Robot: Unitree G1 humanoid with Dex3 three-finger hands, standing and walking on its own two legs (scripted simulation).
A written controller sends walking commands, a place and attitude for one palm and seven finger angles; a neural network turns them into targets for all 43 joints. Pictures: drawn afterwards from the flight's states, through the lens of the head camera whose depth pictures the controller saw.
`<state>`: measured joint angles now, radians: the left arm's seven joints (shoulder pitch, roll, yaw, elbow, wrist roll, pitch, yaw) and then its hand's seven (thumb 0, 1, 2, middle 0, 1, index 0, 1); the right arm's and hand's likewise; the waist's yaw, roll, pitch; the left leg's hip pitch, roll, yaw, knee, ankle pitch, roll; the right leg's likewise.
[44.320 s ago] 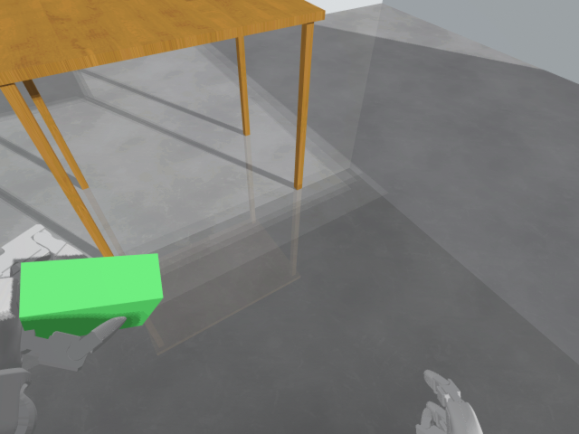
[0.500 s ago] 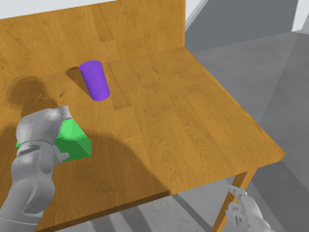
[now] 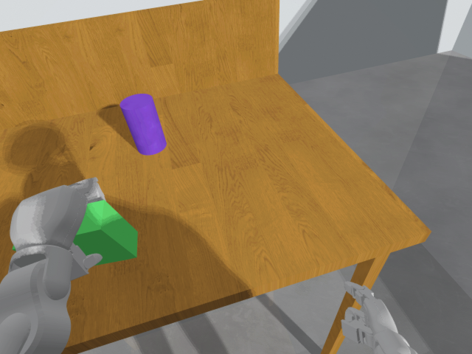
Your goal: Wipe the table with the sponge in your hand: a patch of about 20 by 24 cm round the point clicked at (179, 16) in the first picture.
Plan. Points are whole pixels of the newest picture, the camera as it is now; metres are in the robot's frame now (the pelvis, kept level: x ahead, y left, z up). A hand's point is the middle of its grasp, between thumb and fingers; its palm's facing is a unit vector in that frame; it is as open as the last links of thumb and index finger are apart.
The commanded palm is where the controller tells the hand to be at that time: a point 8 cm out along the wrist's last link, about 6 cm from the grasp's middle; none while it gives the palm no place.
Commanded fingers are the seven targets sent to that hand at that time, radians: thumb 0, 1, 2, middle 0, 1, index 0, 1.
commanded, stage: lift the sponge slowly off the table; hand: left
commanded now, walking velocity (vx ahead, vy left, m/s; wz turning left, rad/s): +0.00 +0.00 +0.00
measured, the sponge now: (89, 243) +0.23 +0.27 +0.11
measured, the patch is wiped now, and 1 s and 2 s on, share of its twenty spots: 1.00 1.00 1.00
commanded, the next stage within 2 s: none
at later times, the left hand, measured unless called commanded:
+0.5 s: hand (78, 236) +0.21 +0.26 +0.16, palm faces +0.22 -0.18 -0.96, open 9.1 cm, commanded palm +0.16 +0.25 +0.21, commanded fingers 0.00 0.10 1.30 -1.20 -1.60 -1.20 -1.60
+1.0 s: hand (74, 237) +0.20 +0.25 +0.18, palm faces +0.22 -0.16 -0.96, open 9.1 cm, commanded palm +0.16 +0.24 +0.24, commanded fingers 0.00 0.10 1.30 -1.20 -1.60 -1.20 -1.60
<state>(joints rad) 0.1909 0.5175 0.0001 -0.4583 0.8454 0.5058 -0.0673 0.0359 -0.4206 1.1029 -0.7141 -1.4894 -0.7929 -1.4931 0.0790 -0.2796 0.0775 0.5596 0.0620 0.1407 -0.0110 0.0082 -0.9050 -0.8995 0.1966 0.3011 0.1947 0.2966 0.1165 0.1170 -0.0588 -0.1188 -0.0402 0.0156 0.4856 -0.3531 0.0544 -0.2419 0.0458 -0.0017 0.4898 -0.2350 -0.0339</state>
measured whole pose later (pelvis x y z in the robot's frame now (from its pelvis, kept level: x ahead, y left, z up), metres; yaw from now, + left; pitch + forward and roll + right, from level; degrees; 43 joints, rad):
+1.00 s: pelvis -0.02 -0.02 +0.00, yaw +0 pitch -5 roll +0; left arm 0.10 0.57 -0.03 -0.47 0.77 0.55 -0.13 -0.02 -0.46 1.10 -0.79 -1.42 -0.86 -1.42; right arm 0.06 -0.26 0.10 0.62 0.05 0.10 -0.04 0.01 -0.90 -0.90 0.20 0.30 0.20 0.30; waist 0.15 0.12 -0.01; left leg -0.05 -0.03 0.01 0.43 -0.30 0.03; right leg -0.18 0.05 -0.01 0.46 -0.19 -0.06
